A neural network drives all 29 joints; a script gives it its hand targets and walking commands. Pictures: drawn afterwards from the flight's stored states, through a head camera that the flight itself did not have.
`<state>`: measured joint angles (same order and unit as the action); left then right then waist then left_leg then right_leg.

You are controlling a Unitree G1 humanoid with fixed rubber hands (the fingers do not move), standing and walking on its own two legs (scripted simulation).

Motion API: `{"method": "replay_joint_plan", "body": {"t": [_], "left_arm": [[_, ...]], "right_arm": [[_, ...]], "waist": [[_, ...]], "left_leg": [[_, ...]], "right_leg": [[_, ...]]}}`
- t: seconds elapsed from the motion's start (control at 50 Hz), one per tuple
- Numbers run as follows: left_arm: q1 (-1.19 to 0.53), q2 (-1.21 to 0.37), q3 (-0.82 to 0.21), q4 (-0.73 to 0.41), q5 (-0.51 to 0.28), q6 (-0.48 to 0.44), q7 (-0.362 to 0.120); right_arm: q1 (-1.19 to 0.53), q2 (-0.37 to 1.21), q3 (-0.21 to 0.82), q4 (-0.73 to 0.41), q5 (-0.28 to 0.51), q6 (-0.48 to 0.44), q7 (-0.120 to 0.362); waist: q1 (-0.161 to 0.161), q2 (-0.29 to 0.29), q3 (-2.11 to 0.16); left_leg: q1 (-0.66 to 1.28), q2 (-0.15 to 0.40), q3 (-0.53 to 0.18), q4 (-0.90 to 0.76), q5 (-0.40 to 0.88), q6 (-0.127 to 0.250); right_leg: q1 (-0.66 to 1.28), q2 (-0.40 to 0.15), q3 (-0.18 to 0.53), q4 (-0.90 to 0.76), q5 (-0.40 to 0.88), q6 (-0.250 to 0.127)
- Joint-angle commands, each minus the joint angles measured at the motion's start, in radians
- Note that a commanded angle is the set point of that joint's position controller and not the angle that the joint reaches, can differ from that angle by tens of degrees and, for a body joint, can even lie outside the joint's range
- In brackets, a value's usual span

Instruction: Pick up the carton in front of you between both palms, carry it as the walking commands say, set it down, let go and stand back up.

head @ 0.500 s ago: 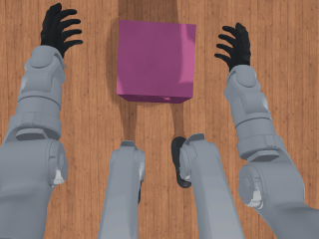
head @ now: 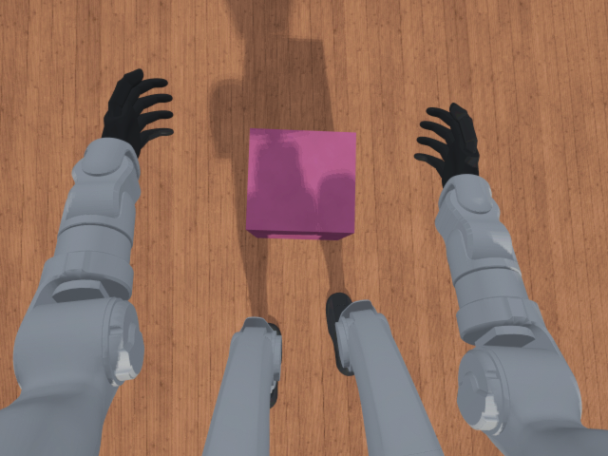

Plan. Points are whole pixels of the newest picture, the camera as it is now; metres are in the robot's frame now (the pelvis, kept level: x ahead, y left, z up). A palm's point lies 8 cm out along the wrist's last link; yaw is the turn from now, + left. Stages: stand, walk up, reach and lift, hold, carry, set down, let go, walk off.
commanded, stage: let go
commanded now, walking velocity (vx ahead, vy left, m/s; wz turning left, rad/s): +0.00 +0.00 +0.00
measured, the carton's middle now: (300, 192) +0.49 -0.02 -0.49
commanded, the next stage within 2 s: stand in 1.30 s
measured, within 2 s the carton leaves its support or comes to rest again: neither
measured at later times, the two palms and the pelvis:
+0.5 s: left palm (64, 224) +0.38 +0.21 +0.02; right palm (575, 230) +0.35 -0.24 +0.02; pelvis +0.07 -0.02 +0.12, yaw +1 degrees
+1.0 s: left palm out of the picture +0.23 +0.22 +0.10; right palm out of the picture +0.24 -0.25 +0.09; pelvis +0.07 -0.02 +0.16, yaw +1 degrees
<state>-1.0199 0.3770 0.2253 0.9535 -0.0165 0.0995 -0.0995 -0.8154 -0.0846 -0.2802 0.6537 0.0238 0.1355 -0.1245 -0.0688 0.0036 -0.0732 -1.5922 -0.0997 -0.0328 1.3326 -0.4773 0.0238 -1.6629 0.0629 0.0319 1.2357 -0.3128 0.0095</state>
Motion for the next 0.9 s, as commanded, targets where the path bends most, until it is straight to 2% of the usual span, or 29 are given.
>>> {"method": "replay_joint_plan", "body": {"t": [0.0,0.02,0.04,0.12,0.16,0.18,0.2,0.22,0.24,0.28,0.3,0.32,0.34,0.36,0.38,0.42,0.46,0.48,0.5,0.54,0.56,0.62,0.66,0.72,0.74,0.82,0.84,0.86,0.88], "left_arm": [[-0.145,0.068,0.002,-0.097,0.001,-0.037,0.002],[-0.132,0.067,0.014,-0.101,0.015,-0.042,0.006],[-0.111,0.069,0.024,-0.106,0.024,-0.046,0.012],[0.073,0.044,0.029,-0.202,0.087,-0.044,0.060],[0.159,-0.014,0.033,-0.232,0.096,-0.041,0.085],[0.210,-0.043,0.025,-0.252,0.089,-0.045,0.096],[0.273,-0.058,0.020,-0.261,0.085,-0.048,0.105],[0.286,-0.071,0.001,-0.326,0.069,-0.061,0.108],[0.350,-0.072,-0.001,-0.332,0.069,-0.065,0.110],[0.429,-0.056,0.009,-0.348,0.071,-0.084,0.105],[0.435,-0.052,-0.004,-0.365,0.051,-0.094,0.098],[0.455,-0.052,-0.012,-0.380,0.042,-0.107,0.094],[0.517,-0.052,-0.018,-0.368,0.026,-0.117,0.083],[0.541,-0.046,-0.028,-0.357,0.019,-0.124,0.076],[0.584,-0.045,-0.023,-0.362,0.030,-0.128,0.070],[0.713,-0.060,-0.049,-0.357,0.029,-0.136,0.057],[0.798,-0.066,-0.056,-0.366,0.037,-0.136,0.055],[0.811,-0.060,-0.043,-0.406,0.049,-0.140,0.056],[0.874,-0.059,-0.053,-0.405,0.046,-0.142,0.058],[0.964,-0.068,-0.075,-0.447,0.035,-0.143,0.056],[0.964,-0.067,-0.072,-0.487,0.044,-0.147,0.059],[1.055,-0.064,-0.094,-0.506,0.051,-0.144,0.064],[1.097,-0.076,-0.086,-0.531,0.051,-0.136,0.065],[1.141,-0.085,-0.122,-0.569,0.035,-0.113,0.051],[1.120,-0.094,-0.122,-0.588,0.033,-0.104,0.046],[1.179,-0.093,-0.131,-0.595,0.039,-0.049,0.034],[1.177,-0.103,-0.155,-0.600,0.029,-0.040,0.032],[1.162,-0.107,-0.156,-0.617,0.030,-0.032,0.027],[1.189,-0.099,-0.149,-0.602,0.027,-0.021,0.026]], "right_arm": [[-0.067,-0.056,-0.014,-0.052,-0.023,-0.043,0.020],[-0.086,-0.054,-0.003,-0.080,-0.017,-0.048,0.025],[-0.065,-0.074,-0.011,-0.099,-0.039,-0.054,0.029],[0.111,-0.117,0.008,-0.145,-0.079,-0.069,0.076],[0.206,-0.123,0.038,-0.112,-0.098,-0.069,0.105],[0.215,-0.145,0.055,-0.135,-0.096,-0.075,0.120],[0.265,-0.156,0.059,-0.158,-0.107,-0.080,0.130],[0.290,-0.143,0.073,-0.134,-0.099,-0.085,0.134],[0.328,-0.167,0.069,-0.171,-0.104,-0.094,0.140],[0.396,-0.156,0.086,-0.156,-0.101,-0.105,0.141],[0.443,-0.142,0.101,-0.159,-0.100,-0.113,0.143],[0.446,-0.143,0.105,-0.195,-0.093,-0.125,0.142],[0.489,-0.127,0.147,-0.170,-0.081,-0.128,0.138],[0.554,-0.120,0.132,-0.159,-0.090,-0.133,0.135],[0.582,-0.117,0.142,-0.164,-0.068,-0.141,0.135],[0.684,-0.131,0.151,-0.186,-0.062,-0.148,0.138],[0.783,-0.112,0.191,-0.187,-0.031,-0.150,0.144],[0.779,-0.134,0.171,-0.242,-0.033,-0.157,0.145],[0.821,-0.135,0.193,-0.230,-0.025,-0.156,0.153],[0.910,-0.162,0.193,-0.282,-0.021,-0.158,0.157],[0.936,-0.148,0.202,-0.273,-0.002,-0.159,0.160],[1.006,-0.174,0.203,-0.318,-0.003,-0.159,0.172],[1.012,-0.186,0.216,-0.345,0.001,-0.158,0.180],[1.041,-0.206,0.214,-0.357,-0.019,-0.130,0.189],[1.003,-0.206,0.233,-0.367,-0.011,-0.122,0.191],[1.007,-0.237,0.219,-0.361,-0.016,-0.072,0.202],[0.998,-0.238,0.212,-0.363,-0.022,-0.064,0.202],[0.992,-0.225,0.237,-0.361,-0.009,-0.053,0.201],[0.984,-0.246,0.213,-0.362,-0.030,-0.039,0.200]], "waist": [[-0.021,0.081,-0.836],[0.012,0.108,-0.849],[0.000,0.097,-0.863],[0.040,0.138,-0.895],[0.028,0.110,-0.883],[0.055,0.106,-0.861],[0.027,0.064,-0.863],[0.042,0.049,-0.834],[0.016,0.041,-0.840],[0.038,0.013,-0.781],[-0.007,-0.038,-0.734],[0.018,-0.006,-0.714],[0.032,-0.046,-0.668],[-0.002,-0.063,-0.636],[0.023,-0.042,-0.618],[0.021,-0.027,-0.538],[0.050,0.012,-0.482],[0.036,-0.009,-0.496],[0.066,-0.032,-0.480],[0.042,-0.016,-0.446],[0.052,0.025,-0.379],[0.029,0.014,-0.295],[0.048,0.028,-0.200],[0.041,0.012,-0.087],[0.060,0.056,-0.029],[0.073,0.058,0.094],[0.047,0.024,0.139],[0.063,0.058,0.155],[0.070,0.015,0.172]], "left_leg": [[0.515,0.061,-0.044,-0.289,0.391,-0.047],[0.556,0.060,-0.040,-0.303,0.405,-0.047],[0.571,0.060,-0.045,-0.319,0.430,-0.055],[0.824,0.074,-0.072,-0.393,0.599,-0.068],[0.843,0.072,-0.067,-0.435,0.596,-0.078],[0.852,0.070,-0.062,-0.449,0.607,-0.074],[0.873,0.075,-0.071,-0.466,0.627,-0.072],[0.849,0.073,-0.071,-0.488,0.626,-0.070],[0.862,0.078,-0.064,-0.507,0.629,-0.070],[0.775,0.068,-0.046,-0.544,0.593,-0.065],[0.777,0.070,-0.040,-0.566,0.552,-0.058],[0.707,0.055,-0.028,-0.577,0.531,-0.058],[0.708,0.060,-0.030,-0.606,0.503,-0.052],[0.686,0.058,-0.033,-0.619,0.479,-0.050],[0.687,0.052,-0.025,-0.630,0.467,-0.044],[0.685,0.054,-0.026,-0.676,0.424,-0.043],[0.764,0.050,-0.017,-0.710,0.420,-0.040],[0.792,0.053,-0.027,-0.721,0.438,-0.043],[0.836,0.058,-0.038,-0.745,0.448,-0.034],[0.910,0.059,-0.033,-0.778,0.431,-0.038],[0.945,0.055,-0.033,-0.801,0.419,-0.037],[1.073,0.068,-0.047,-0.848,0.428,-0.034],[1.178,0.075,-0.050,-0.874,0.442,-0.038],[1.244,0.088,-0.046,-0.926,0.315,-0.035],[1.221,0.085,-0.037,-0.945,0.287,-0.035],[1.216,0.110,-0.035,-1.020,0.149,-0.019],[1.208,0.113,-0.034,-1.025,0.127,-0.015],[1.188,0.118,-0.034,-1.035,0.105,-0.014],[1.191,0.121,-0.034,-1.045,0.090,-0.005]], "right_leg": [[0.649,-0.011,-0.053,-0.143,0.275,0.027],[0.681,-0.011,-0.043,-0.158,0.292,0.024],[0.721,-0.012,-0.038,-0.182,0.317,0.019],[0.747,-0.011,-0.046,-0.249,0.334,0.008],[0.841,-0.008,-0.043,-0.288,0.353,-0.003],[0.882,-0.017,-0.034,-0.312,0.357,-0.005],[0.931,-0.017,-0.037,-0.325,0.391,0.000],[0.976,-0.023,-0.018,-0.345,0.402,-0.006],[1.045,-0.022,-0.022,-0.353,0.442,-0.003],[1.182,-0.042,0.021,-0.383,0.523,-0.004],[1.229,-0.038,0.015,-0.394,0.548,0.002],[1.304,-0.051,0.038,-0.401,0.606,-0.009],[1.354,-0.064,0.053,-0.425,0.637,-0.001],[1.395,-0.070,0.060,-0.425,0.661,-0.001],[1.415,-0.077,0.075,-0.433,0.711,-0.004],[1.488,-0.090,0.093,-0.467,0.738,-0.001],[1.517,-0.086,0.098,-0.520,0.695,-0.004],[1.544,-0.084,0.096,-0.521,0.725,-0.001],[1.562,-0.086,0.093,-0.540,0.713,0.003],[1.630,-0.085,0.095,-0.576,0.708,0.000],[1.609,-0.087,0.093,-0.608,0.672,0.000],[1.627,-0.069,0.065,-0.668,0.579,-0.001],[1.589,-0.070,0.055,-0.734,0.492,-0.002],[1.621,-0.054,0.032,-0.777,0.303,0.001],[1.630,-0.058,0.029,-0.789,0.282,-0.008],[1.714,-0.056,0.003,-0.818,0.166,0.004],[1.699,-0.045,-0.008,-0.816,0.162,0.007],[1.729,-0.051,-0.005,-0.817,0.148,0.003],[1.756,-0.048,-0.012,-0.810,0.139,0.009]]}}
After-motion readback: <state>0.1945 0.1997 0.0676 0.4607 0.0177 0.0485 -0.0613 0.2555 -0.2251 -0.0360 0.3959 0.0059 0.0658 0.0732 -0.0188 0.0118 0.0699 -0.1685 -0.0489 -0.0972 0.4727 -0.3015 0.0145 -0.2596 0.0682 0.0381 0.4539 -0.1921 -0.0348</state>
